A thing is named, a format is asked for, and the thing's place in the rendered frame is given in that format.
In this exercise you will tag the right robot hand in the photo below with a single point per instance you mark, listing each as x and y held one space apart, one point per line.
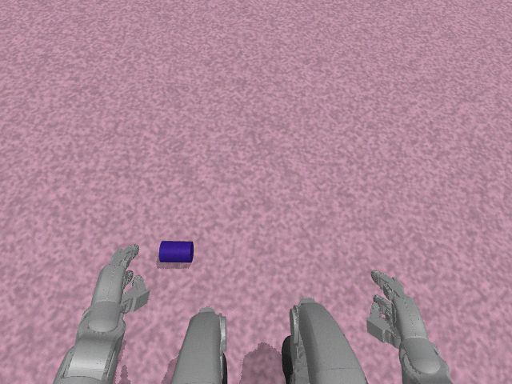
403 319

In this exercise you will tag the left robot arm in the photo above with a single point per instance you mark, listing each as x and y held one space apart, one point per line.
94 357

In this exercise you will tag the can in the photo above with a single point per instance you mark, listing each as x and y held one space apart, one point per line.
175 251

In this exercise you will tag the left robot hand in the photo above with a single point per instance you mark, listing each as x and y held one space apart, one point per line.
113 279

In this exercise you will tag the right robot arm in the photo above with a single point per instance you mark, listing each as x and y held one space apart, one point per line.
421 363

